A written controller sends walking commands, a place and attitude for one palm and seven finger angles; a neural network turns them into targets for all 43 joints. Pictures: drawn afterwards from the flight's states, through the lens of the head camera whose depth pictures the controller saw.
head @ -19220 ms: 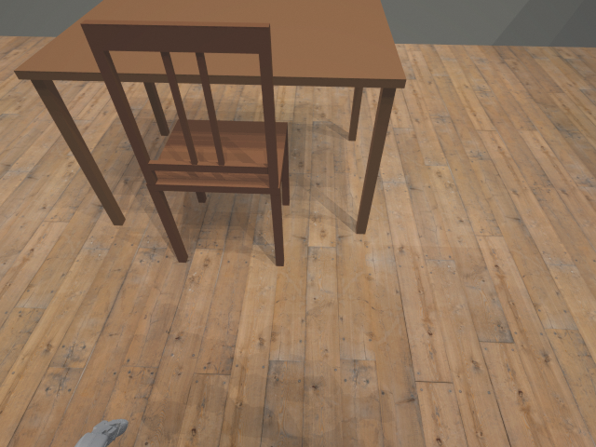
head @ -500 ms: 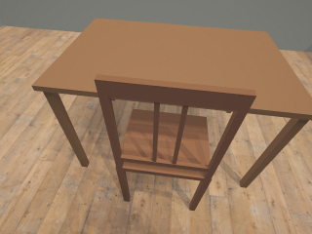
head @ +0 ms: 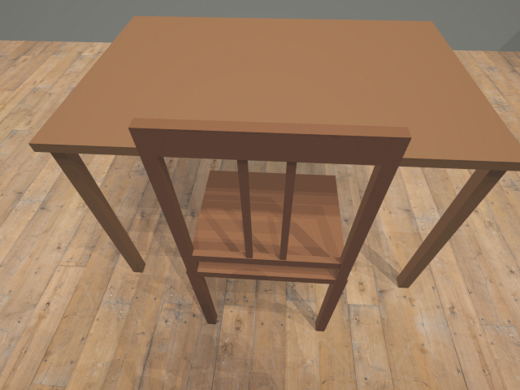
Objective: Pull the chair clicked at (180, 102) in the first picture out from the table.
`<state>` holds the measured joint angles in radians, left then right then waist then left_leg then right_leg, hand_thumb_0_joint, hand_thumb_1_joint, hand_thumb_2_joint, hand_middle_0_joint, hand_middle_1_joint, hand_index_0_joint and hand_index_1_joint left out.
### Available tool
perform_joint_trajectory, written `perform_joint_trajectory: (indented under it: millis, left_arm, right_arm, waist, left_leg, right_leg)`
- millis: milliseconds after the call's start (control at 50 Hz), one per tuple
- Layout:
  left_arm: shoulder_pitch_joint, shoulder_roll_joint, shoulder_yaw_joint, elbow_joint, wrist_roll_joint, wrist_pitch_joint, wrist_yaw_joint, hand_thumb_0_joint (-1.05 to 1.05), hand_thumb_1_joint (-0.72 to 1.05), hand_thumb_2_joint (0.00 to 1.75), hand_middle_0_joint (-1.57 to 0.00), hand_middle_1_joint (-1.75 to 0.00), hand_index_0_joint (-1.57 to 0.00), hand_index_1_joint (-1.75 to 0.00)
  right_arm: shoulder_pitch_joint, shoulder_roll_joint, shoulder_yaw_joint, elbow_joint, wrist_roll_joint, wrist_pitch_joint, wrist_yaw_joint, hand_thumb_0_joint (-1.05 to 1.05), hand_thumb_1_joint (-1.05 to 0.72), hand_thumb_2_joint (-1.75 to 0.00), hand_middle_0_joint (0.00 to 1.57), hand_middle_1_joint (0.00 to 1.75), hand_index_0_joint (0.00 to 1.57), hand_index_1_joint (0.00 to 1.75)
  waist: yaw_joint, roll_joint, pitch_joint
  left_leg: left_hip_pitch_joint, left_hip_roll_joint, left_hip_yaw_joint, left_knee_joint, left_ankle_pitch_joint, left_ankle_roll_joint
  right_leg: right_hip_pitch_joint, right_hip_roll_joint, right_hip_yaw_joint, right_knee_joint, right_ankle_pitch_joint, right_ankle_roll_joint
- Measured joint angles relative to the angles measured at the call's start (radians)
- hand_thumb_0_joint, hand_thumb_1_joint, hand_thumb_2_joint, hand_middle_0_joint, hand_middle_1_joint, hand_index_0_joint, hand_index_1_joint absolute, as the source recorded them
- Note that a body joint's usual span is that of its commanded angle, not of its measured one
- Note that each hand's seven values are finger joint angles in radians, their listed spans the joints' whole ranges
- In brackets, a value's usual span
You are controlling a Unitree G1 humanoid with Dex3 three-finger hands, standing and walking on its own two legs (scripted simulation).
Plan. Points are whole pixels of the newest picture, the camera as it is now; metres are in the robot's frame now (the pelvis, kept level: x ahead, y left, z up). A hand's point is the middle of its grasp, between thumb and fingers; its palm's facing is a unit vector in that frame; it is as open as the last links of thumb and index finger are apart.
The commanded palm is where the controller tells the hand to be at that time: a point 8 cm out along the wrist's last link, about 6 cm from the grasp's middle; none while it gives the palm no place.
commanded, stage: come to a stop and stand still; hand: left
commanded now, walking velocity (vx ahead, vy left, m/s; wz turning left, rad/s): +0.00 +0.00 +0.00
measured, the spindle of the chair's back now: (246, 215) +0.47 +0.05 -0.07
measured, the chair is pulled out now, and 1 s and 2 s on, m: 0.00 0.00 0.00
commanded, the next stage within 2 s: look again from close up in 0.86 s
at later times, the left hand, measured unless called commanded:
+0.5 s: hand out of the picture -0.03 +0.13 -0.16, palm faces +0.02 -0.98 -0.20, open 7.3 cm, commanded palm none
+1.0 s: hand out of the picture -0.02 +0.12 -0.17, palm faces +0.03 -0.98 -0.19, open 7.3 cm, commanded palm none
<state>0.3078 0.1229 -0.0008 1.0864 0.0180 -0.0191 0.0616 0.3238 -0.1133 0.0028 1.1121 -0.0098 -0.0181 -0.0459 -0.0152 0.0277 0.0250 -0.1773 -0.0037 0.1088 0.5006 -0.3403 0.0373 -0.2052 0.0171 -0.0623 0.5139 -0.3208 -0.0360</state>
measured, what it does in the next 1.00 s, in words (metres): stands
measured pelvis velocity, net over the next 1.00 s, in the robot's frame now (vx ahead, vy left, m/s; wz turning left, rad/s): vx -0.01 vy -0.04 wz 0.00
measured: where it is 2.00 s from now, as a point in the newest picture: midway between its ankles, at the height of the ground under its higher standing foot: outside the picture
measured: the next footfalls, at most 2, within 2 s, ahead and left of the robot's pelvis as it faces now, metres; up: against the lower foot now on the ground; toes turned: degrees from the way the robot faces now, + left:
none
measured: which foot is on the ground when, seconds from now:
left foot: down 0.00-1.00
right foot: down 0.00-1.00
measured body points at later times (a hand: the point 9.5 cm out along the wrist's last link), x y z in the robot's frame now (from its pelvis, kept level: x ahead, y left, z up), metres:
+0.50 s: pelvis -0.02 -0.04 +0.00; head -0.01 -0.06 +0.45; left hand -0.03 +0.18 -0.15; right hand -0.04 -0.25 -0.17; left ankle -0.04 +0.09 -0.73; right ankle -0.03 -0.09 -0.73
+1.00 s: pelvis -0.01 -0.04 +0.01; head +0.00 -0.06 +0.46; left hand -0.02 +0.17 -0.15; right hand -0.02 -0.25 -0.16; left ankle -0.04 +0.09 -0.73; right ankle -0.03 -0.09 -0.73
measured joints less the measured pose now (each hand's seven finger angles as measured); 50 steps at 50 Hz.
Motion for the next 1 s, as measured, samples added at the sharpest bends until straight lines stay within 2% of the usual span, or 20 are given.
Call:
perform_joint_trajectory:
  millis: [100,180,540,1000]
  left_arm:
    - [0.016,-0.009,-0.015,0.005,-0.003,-0.004,-0.016,0.01,0.93,0.90,-0.20,-0.30,-0.20,-0.30]
    - [0.026,-0.008,-0.022,0.011,-0.002,0.000,-0.021,0.01,0.93,0.90,-0.20,-0.30,-0.20,-0.30]
    - [0.024,0.001,-0.024,0.016,-0.008,-0.012,-0.029,0.01,0.92,0.90,-0.20,-0.30,-0.20,-0.30]
    - [0.020,-0.002,-0.021,0.033,-0.009,-0.011,-0.021,0.01,0.92,0.90,-0.20,-0.30,-0.20,-0.30]
  right_arm:
    - [-0.018,-0.047,-0.009,-0.034,-0.002,0.002,0.005,0.00,-0.91,-0.90,0.20,0.30,0.20,0.30]
    - [-0.028,-0.059,-0.007,-0.041,0.000,0.007,0.010,0.00,-0.91,-0.90,0.20,0.30,0.20,0.30]
    - [0.001,-0.031,0.015,0.018,0.002,0.009,0.020,0.00,-0.91,-0.90,0.20,0.30,0.20,0.30]
    - [-0.031,-0.018,0.012,0.036,0.005,0.004,0.004,0.00,-0.92,-0.90,0.20,0.30,0.20,0.30]
  waist:
    - [-0.001,0.022,-0.008]
    - [-0.001,0.017,-0.025]
    - [0.008,-0.004,-0.012]
    - [0.019,-0.014,-0.015]
  left_leg:
    - [-0.017,0.010,-0.001,0.027,0.002,-0.007]
    - [0.004,0.012,0.001,0.009,0.015,-0.017]
    - [0.023,0.036,-0.019,-0.072,0.071,-0.054]
    - [0.054,0.042,-0.018,-0.093,0.067,-0.061]
  right_leg:
    - [-0.014,0.008,-0.002,0.020,0.001,-0.014]
    - [-0.002,0.011,-0.001,0.019,0.004,-0.024]
    - [0.022,0.040,-0.020,-0.064,0.050,-0.060]
    - [0.054,0.049,-0.018,-0.089,0.048,-0.061]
